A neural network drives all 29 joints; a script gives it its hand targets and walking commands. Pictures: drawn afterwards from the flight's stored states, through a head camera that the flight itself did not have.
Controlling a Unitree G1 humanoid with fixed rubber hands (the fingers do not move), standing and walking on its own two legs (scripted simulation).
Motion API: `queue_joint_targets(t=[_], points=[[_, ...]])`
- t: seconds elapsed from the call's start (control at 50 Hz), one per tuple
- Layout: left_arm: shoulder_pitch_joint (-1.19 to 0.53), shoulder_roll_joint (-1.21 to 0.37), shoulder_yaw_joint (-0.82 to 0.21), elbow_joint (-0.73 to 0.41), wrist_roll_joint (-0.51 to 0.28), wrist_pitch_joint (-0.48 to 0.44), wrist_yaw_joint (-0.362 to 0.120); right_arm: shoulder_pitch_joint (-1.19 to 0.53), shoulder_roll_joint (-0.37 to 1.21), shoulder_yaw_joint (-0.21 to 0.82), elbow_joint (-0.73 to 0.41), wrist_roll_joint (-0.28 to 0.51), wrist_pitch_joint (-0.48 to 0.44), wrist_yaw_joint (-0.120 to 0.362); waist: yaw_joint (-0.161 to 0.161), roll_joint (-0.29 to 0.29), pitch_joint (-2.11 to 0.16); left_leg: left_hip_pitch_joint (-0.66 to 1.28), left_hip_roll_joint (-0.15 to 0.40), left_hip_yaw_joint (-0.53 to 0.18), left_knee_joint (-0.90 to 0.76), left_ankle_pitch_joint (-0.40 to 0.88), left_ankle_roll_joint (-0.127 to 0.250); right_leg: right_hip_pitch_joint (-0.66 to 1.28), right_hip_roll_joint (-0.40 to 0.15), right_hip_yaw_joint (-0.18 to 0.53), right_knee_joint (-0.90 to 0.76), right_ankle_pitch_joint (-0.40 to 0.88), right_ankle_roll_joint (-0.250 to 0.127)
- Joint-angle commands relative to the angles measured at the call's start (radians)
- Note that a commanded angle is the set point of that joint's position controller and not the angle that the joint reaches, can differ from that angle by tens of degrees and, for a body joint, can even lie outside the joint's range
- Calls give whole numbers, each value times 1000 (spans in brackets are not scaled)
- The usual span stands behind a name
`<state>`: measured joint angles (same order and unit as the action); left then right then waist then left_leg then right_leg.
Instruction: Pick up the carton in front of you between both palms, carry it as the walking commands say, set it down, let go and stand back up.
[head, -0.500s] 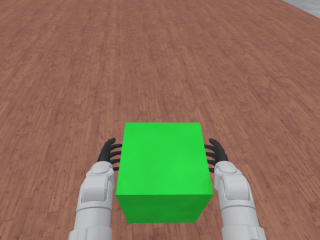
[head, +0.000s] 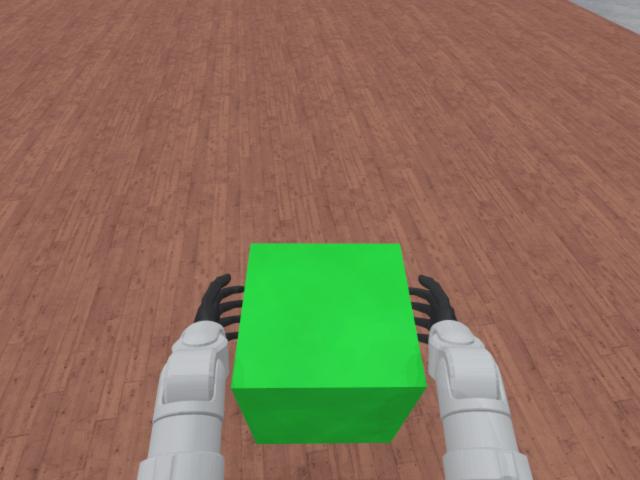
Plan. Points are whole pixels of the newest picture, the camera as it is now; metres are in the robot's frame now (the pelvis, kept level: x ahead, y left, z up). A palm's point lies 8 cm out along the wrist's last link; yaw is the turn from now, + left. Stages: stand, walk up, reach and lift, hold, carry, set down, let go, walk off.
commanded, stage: carry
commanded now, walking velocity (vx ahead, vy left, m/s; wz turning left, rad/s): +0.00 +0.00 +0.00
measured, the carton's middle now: (324, 348) +0.31 +0.00 -0.05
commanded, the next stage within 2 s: hold in 0.06 s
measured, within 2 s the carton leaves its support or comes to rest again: neither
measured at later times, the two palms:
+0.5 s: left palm (231, 311) +0.31 +0.13 +0.05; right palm (466, 357) +0.25 -0.16 +0.05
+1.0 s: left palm (234, 310) +0.36 +0.14 -0.02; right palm (434, 340) +0.30 -0.15 -0.01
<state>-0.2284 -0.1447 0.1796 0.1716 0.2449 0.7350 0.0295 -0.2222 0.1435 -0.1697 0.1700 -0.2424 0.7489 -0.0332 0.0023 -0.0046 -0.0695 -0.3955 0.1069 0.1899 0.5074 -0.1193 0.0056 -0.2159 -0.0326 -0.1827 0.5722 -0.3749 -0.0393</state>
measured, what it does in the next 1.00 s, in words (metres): shifts its weight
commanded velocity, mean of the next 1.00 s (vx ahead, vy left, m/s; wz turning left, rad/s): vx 0.00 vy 0.00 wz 0.00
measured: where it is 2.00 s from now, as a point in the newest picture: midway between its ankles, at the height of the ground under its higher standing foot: outside the picture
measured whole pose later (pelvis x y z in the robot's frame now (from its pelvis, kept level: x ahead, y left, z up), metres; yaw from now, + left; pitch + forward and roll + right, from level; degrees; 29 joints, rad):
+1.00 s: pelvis -0.01 +0.07 -0.01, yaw -14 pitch +4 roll +0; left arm -0.58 -0.22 0.52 0.54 0.45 0.47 0.01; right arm -0.61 0.16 -0.55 0.66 -0.49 0.41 0.06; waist 0.04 -0.06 0.08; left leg -0.50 -0.05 -0.04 0.61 -0.19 0.02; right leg -0.41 0.03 0.15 0.68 -0.34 0.02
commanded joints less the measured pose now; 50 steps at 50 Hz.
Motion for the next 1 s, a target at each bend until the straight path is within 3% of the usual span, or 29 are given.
queue_joint_targets(t=[0.0, 0.04, 0.06, 0.08, 0.1, 0.12, 0.14, 0.16, 0.26, 0.34, 0.62, 0.7, 0.78, 0.84, 0.9, 0.98], points=[[-455, -908, -571, -61, -266, -37, -243, -488, 909, 569, -88, 269, -52, 238, 1, 1, -270, 204, 68, -86, -22, 150, 12, -22, -129, 114, -125, 240, -3], [-455, -908, -571, -62, -266, -36, -243, -488, 909, 570, -89, 270, -52, 238, 1, 1, -270, 203, 68, -85, -21, 150, 12, -23, -129, 114, -125, 242, -4], [-360, -913, -542, -101, -272, -43, -243, -412, 941, 532, -26, 257, -72, 243, 10, -134, -113, 532, -210, -244, -19, 244, 33, -140, 39, 311, -248, 479, 4], [-389, -886, -542, -149, -247, -57, -243, -418, 918, 519, -49, 230, -106, 232, -17, -135, -163, 589, -214, -254, -22, 274, 21, -117, 24, 336, -255, 516, 1], [-406, -887, -562, -128, -246, -62, -248, -391, 911, 509, -31, 206, -117, 221, -15, -83, -175, 519, -216, -259, -45, 312, 14, -18, 38, 327, -227, 615, 6], [-420, -884, -579, -122, -257, -70, -255, -381, 903, 488, -27, 191, -128, 211, -37, -74, -198, 463, -213, -261, -63, 290, 8, 83, 53, 321, -219, 608, 13], [-439, -887, -596, -114, -268, -76, -260, -395, 899, 487, -25, 191, -133, 208, -32, -45, -198, 437, -221, -258, -73, 277, 0, 132, 59, 315, -214, 623, 18], [-461, -886, -607, -116, -282, -82, -264, -407, 900, 487, -16, 193, -137, 205, -45, -56, -203, 429, -224, -260, -76, 243, -5, 159, 68, 307, -228, 559, 22], [-445, -922, -561, -47, -232, -85, -250, -528, 934, 554, -13, 248, -127, 245, 27, -45, -171, 444, -238, -245, -106, 130, -2, 104, 75, 291, -250, 413, 46], [-459, -945, -520, 34, -206, -78, -254, -584, 946, 541, 40, 256, -120, 276, 42, -30, -117, 474, -226, -239, -123, 51, 3, 12, 82, 289, -273, 258, 41], [-597, -1027, -520, 94, -230, -65, -293, -644, 953, 416, 144, 204, -135, 309, -20, 37, -158, 595, -161, -282, -162, -39, -33, -107, 125, 265, -266, 83, -6], [-687, -1047, -424, 213, -193, -83, -284, -757, 914, 320, 253, 146, -170, 335, -14, 46, -118, 557, -143, -316, -167, -193, -35, -148, 118, 262, -221, 7, -16], [-772, -1002, -239, 380, -103, -124, -252, -877, 858, 164, 416, 50, -222, 338, 11, 35, -70, 482, -136, -335, -134, -283, -29, -224, 116, 261, -151, -34, -20], [-795, -908, -93, 453, -17, -166, -213, -888, 790, 30, 509, -41, -264, 310, 29, 13, -28, 407, -144, -327, -87, -263, -26, -297, 121, 259, -102, -32, -16], [-773, -798, 7, 471, 58, -231, -184, -849, 701, -76, 557, -118, -319, 276, 36, 4, -42, 326, -164, -297, -16, -157, -27, -394, 135, 252, -53, 4, -8], [-743, -734, 4, 450, 80, -361, -170, -811, 663, -66, 556, -122, -437, 250, 37, 11, -189, 219, -196, -257, 118, 71, -27, -526, 166, 237, 38, 89, 8]])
